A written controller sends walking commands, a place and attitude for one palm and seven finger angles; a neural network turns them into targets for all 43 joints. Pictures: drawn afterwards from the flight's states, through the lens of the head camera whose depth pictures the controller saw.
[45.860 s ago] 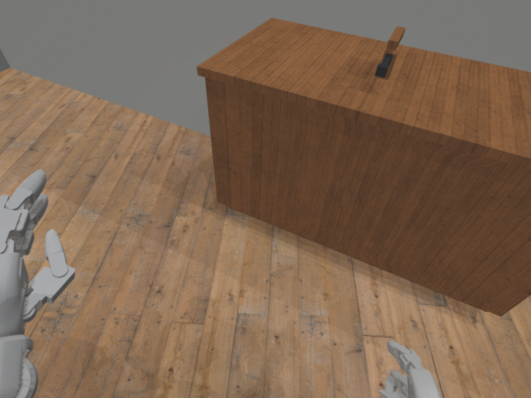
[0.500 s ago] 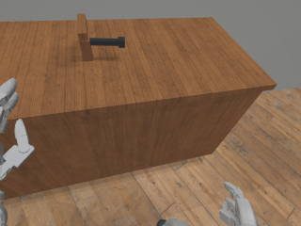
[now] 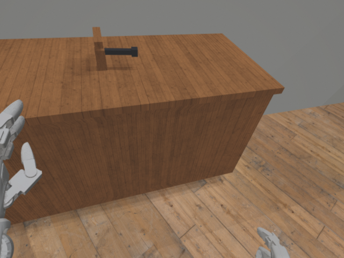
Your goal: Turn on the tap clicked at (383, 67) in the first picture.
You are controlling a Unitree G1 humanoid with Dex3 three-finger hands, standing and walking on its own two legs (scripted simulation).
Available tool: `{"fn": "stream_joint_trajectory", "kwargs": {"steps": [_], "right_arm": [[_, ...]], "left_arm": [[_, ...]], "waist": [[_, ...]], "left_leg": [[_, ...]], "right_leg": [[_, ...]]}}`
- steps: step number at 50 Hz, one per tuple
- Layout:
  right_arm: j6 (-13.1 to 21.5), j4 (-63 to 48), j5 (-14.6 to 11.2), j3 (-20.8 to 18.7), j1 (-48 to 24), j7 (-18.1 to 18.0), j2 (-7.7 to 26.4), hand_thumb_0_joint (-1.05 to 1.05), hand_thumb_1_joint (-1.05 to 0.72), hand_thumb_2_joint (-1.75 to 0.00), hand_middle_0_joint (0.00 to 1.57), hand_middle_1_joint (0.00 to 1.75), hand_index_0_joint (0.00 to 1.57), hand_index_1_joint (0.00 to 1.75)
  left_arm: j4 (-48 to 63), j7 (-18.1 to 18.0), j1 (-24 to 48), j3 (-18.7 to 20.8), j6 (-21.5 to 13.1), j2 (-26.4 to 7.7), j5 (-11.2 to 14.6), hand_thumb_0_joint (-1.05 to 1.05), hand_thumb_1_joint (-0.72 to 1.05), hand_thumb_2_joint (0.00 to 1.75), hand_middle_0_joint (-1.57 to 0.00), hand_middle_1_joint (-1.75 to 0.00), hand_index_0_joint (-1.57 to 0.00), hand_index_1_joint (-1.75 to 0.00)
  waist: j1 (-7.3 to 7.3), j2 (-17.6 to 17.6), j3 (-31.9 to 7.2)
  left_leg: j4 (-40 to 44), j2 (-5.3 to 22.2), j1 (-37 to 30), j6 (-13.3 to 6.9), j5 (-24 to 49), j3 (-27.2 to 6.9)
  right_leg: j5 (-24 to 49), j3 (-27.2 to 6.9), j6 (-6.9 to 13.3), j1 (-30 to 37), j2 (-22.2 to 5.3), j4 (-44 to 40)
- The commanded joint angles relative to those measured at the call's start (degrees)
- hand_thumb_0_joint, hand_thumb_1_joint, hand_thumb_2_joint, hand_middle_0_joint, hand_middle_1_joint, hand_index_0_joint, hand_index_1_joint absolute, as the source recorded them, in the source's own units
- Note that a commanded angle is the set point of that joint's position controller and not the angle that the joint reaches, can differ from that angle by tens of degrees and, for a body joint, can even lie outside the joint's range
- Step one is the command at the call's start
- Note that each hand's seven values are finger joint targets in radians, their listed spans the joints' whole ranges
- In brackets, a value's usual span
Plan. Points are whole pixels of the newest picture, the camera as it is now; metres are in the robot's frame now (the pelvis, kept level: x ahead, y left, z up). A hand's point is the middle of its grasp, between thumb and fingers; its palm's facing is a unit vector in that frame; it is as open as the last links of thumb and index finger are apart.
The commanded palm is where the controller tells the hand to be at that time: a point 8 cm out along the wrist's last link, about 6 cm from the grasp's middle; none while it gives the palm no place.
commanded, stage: stop stepping back and stand still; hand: left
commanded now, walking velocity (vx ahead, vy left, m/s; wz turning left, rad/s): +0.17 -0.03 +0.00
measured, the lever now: (134, 51) +0.82 +0.19 +0.10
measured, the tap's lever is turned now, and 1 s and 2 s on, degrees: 82 82 82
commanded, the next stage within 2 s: stand and check the lever's angle in 1.14 s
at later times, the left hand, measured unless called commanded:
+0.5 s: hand (58, 177) +0.19 +0.20 +0.19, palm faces +0.42 -0.84 -0.33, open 7.4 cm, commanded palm +0.14 +0.24 +0.20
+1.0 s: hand (62, 156) +0.23 +0.21 +0.19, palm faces +0.46 -0.82 -0.35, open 7.4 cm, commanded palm +0.18 +0.24 +0.20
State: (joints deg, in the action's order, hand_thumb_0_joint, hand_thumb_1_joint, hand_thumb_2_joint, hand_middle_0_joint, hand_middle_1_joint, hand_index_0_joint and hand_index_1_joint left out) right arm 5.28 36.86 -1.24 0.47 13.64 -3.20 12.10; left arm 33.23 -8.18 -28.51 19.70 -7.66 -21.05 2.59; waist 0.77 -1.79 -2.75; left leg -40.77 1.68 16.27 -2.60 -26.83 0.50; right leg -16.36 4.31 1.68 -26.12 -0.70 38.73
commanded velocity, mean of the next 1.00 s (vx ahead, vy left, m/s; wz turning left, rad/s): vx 0.04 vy -0.02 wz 0.00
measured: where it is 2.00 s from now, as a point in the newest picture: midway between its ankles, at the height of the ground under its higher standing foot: outside the picture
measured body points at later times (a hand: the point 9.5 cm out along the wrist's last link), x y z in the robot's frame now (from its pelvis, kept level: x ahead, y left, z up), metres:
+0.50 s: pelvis -0.01 -0.04 +0.01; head -0.02 -0.03 +0.46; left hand +0.16 +0.24 +0.21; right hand +0.15 -0.28 -0.07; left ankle +0.00 +0.08 -0.70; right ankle +0.05 -0.14 -0.71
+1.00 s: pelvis +0.03 -0.04 +0.03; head +0.04 -0.04 +0.48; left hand +0.20 +0.25 +0.21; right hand +0.23 -0.26 -0.05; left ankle +0.01 +0.08 -0.71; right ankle +0.05 -0.14 -0.71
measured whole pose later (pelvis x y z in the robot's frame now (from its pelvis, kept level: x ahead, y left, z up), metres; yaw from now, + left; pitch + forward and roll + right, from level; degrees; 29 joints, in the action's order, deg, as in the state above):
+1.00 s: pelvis +0.03 -0.04 +0.03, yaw +3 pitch -1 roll -1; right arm 5.6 34.9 -0.8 0.9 9.4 -3.8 11.4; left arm 28.0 -9.6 -26.1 18.2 -7.7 -19.7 3.4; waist -1.0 0.4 2.0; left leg -27.4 0.9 9.7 0.5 -16.4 -0.9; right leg -12.7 3.3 1.8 -11.6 1.4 25.6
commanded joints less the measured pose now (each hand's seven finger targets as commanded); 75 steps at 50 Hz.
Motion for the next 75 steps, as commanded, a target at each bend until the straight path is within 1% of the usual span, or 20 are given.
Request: {"fn": "stream_joint_trajectory", "kwargs": {"steps": [1,2,5,9,13,15,16,17,19,22,24,26,27,30,32,34,36,43,50,75], "right_arm": [[5.9,-10.5,0.0,-3.4,-6.5,-0.9,7.6,0.0,-0.9,-0.9,0.2,0.3,0.2,0.3],[6.7,-9.1,0.0,-3.2,-5.5,-1.0,5.7,0.0,-0.9,-0.9,0.2,0.3,0.2,0.3],[5.7,-6.7,-1.0,-2.9,-4.4,1.0,6.0,0.0,-0.9,-0.9,0.2,0.3,0.2,0.3],[5.2,-7.9,-0.4,-2.6,-4.9,0.5,6.6,0.0,-0.9,-0.9,0.2,0.3,0.2,0.3],[4.5,-9.3,0.4,-2.3,-6.8,-0.5,7.0,0.0,-0.9,-0.9,0.2,0.3,0.2,0.3],[4.2,-8.7,0.8,-2.9,-6.4,-0.7,6.4,0.0,-0.9,-0.9,0.2,0.3,0.2,0.3],[3.8,-9.0,0.5,-3.4,-6.9,-0.4,6.2,0.0,-0.9,-0.9,0.2,0.3,0.2,0.3],[4.0,-9.4,0.4,-3.3,-7.7,-0.4,5.8,0.0,-0.9,-0.9,0.2,0.3,0.2,0.3],[4.4,-7.0,0.1,-3.5,-6.3,0.0,5.7,0.0,-0.9,-0.9,0.2,0.3,0.2,0.3],[3.3,-8.3,0.3,-2.7,-8.7,-0.6,4.3,0.0,-0.9,-0.9,0.2,0.3,0.2,0.3],[3.6,-8.7,0.9,-2.1,-8.4,-1.6,5.0,0.0,-0.9,-0.9,0.2,0.3,0.2,0.3],[4.4,-9.9,1.1,-2.5,-8.2,-1.8,7.2,0.0,-0.9,-0.9,0.2,0.3,0.2,0.3],[4.8,-10.3,0.5,-2.5,-7.7,-2.0,5.9,0.0,-0.9,-0.9,0.2,0.3,0.2,0.3],[5.0,-9.2,0.1,-2.6,-7.4,-1.3,6.4,0.0,-0.9,-0.9,0.2,0.3,0.2,0.3],[4.7,-9.2,0.1,-2.8,-7.4,-0.8,5.9,0.0,-0.9,-0.9,0.2,0.3,0.2,0.3],[4.5,-9.6,-0.1,-3.4,-7.2,-0.2,5.8,0.0,-0.9,-0.9,0.2,0.3,0.2,0.3],[4.0,-9.9,0.1,-2.9,-7.6,-0.2,5.6,0.0,-0.9,-0.9,0.2,0.3,0.2,0.3],[3.9,-10.8,0.5,-2.4,-9.1,-1.4,6.3,0.0,-0.9,-0.9,0.2,0.3,0.2,0.3],[3.2,-11.4,0.3,-2.7,-8.9,-0.9,6.7,0.0,-0.9,-0.9,0.2,0.3,0.2,0.3],[2.5,-11.5,1.1,-2.4,-9.4,-1.3,6.8,0.0,-0.9,-0.9,0.2,0.3,0.2,0.3]], "left_arm": [[14.4,-2.6,15.1,7.4,-5.1,-11.5,-1.2,0.0,0.9,0.9,-0.2,-0.3,-0.2,-0.3],[8.5,-2.7,12.3,8.5,-5.2,-12.1,-1.4,0.0,0.9,0.9,-0.2,-0.3,-0.2,-0.3],[5.6,-1.2,8.7,4.1,-4.2,-7.8,-0.5,0.0,0.9,0.9,-0.2,-0.3,-0.2,-0.3],[5.5,-0.2,5.1,3.4,-3.9,-6.9,0.2,0.0,0.9,0.9,-0.2,-0.3,-0.2,-0.3],[5.7,-1.0,5.4,5.1,-3.4,-8.3,0.3,0.0,0.9,0.9,-0.2,-0.3,-0.2,-0.3],[4.4,-1.1,5.9,6.2,-3.7,-9.7,-0.3,0.0,0.9,0.9,-0.2,-0.3,-0.2,-0.3],[5.1,-0.9,7.6,6.9,-3.5,-11.6,-0.4,0.0,0.9,0.9,-0.2,-0.3,-0.2,-0.3],[5.4,-0.8,9.5,7.4,-3.6,-11.6,0.4,0.0,0.9,0.9,-0.2,-0.3,-0.2,-0.3],[7.6,-0.6,10.4,7.9,-4.4,-12.5,0.4,0.0,0.9,0.9,-0.2,-0.3,-0.2,-0.3],[12.3,-0.8,8.2,6.7,-4.0,-10.7,0.7,0.0,0.9,0.9,-0.2,-0.3,-0.2,-0.3],[12.9,-1.7,7.0,5.7,-4.6,-9.5,0.9,0.0,0.9,0.9,-0.2,-0.3,-0.2,-0.3],[13.5,-2.7,7.4,5.1,-5.0,-8.3,0.8,0.0,0.9,0.9,-0.2,-0.3,-0.2,-0.3],[10.0,-3.1,6.0,5.5,-4.4,-8.7,0.5,0.0,0.9,0.9,-0.2,-0.3,-0.2,-0.3],[5.5,-2.3,4.4,7.3,-3.7,-9.4,0.3,0.0,0.9,0.9,-0.2,-0.3,-0.2,-0.3],[2.8,-1.4,4.5,5.7,-3.8,-8.3,0.2,0.0,0.9,0.9,-0.2,-0.3,-0.2,-0.3],[3.8,-0.9,5.1,4.5,-3.7,-7.6,0.9,0.0,0.9,0.9,-0.2,-0.3,-0.2,-0.3],[6.1,-1.1,5.4,4.9,-4.0,-8.6,1.1,0.0,0.9,0.9,-0.2,-0.3,-0.2,-0.3],[9.5,-2.3,6.6,4.6,-4.2,-8.7,0.6,0.0,0.9,0.9,-0.2,-0.3,-0.2,-0.3],[5.3,-1.7,4.2,4.1,-3.7,-7.3,1.3,0.0,0.9,0.9,-0.2,-0.3,-0.2,-0.3],[4.2,-2.0,6.0,3.3,-4.1,-7.1,0.6,0.0,0.9,0.9,-0.2,-0.3,-0.2,-0.3]], "waist": [[0.88,23.6,1.5],[0.98,18.0,0.1],[1.22,8.2,4.9],[1.1,15.7,4.7],[-0.5,12.4,1.7],[-1.54,-3.1,-0.8],[-1.24,-14.1,-2.5],[-0.78,-12.4,-0.6],[0.08,-9.7,-1.8],[0.95,-2.0,-1.0],[0.95,7.0,-0.7],[0.18,24.5,2.2],[0.44,21.4,2.9],[-1.48,7.8,1.6],[-0.13,-2.2,0.4],[-0.04,-6.3,0.2],[-0.27,-3.6,0.2],[-0.97,8.5,-4.9],[-0.86,2.1,-5.4],[-1.33,4.6,-1.7]], "left_leg": [[30.5,16.5,-0.4,-11.3,-3.9,-28.8],[26.8,15.2,-5.3,-12.5,7.8,-26.8],[23.8,13.8,-5.7,-9.6,11.2,-21.4],[24.9,10.6,1.0,-6.3,1.7,-12.7],[19.6,8.5,7.6,-4.2,-6.3,-10.2],[-1.1,2.4,16.4,-2.2,-3.8,-3.0],[-17.0,-2.6,20.2,-0.3,-3.1,0.3],[-24.8,-2.6,21.2,0.7,-0.9,-2.0],[-22.2,0.9,12.5,0.8,1.1,-4.4],[-1.6,3.5,-4.2,-0.3,5.0,-2.7],[12.8,0.2,-8.9,0.3,6.4,0.7],[28.1,12.6,-4.2,-5.2,-6.6,-22.4],[29.6,14.8,-1.9,-7.0,-3.0,-25.2],[16.5,8.2,1.9,-2.9,14.9,-11.3],[5.9,1.5,4.8,0.1,15.4,-3.6],[0.3,-1.1,3.5,1.5,7.2,-2.1],[3.0,0.4,2.4,1.3,9.6,-2.8],[16.0,5.2,-9.4,-0.4,31.5,-6.6],[15.3,3.8,-7.7,1.0,30.7,-5.0],[21.8,3.3,-3.4,1.1,17.7,-5.8]], "right_leg": [[-12.2,-6.0,-1.0,-13.8,3.5,34.0],[-10.2,-6.7,-1.2,-16.6,2.1,35.4],[-4.2,-6.5,-1.7,-18.4,-1.0,29.0],[-3.3,-0.4,-1.5,-1.3,0.1,6.9],[-3.2,2.6,-1.3,17.2,2.6,-11.3],[-2.0,-8.2,2.3,27.7,-5.0,-18.3],[-6.7,-25.5,6.9,27.0,-15.7,-24.8],[-1.8,-29.6,9.1,23.6,-20.4,-26.5],[-16.8,-26.3,10.0,12.9,-18.5,-27.1],[-13.0,-14.3,7.6,0.5,-15.1,-20.7],[-15.1,-8.0,4.4,1.6,-8.7,-14.6],[-11.4,-2.7,-0.7,-0.1,1.1,0.6],[-10.7,-4.2,-1.6,0.6,2.1,6.4],[2.0,-4.0,-2.0,14.0,0.3,-14.3],[14.7,-13.4,1.1,19.2,-6.4,-19.6],[0.5,-21.6,4.4,13.7,-13.1,-25.6],[1.2,-20.8,5.7,14.3,-13.9,-25.1],[17.9,-7.1,-0.7,17.6,-3.3,-14.1],[22.6,-8.0,-0.2,21.5,-4.4,-15.9],[11.0,-7.2,-0.8,19.5,-2.6,-19.1]]}}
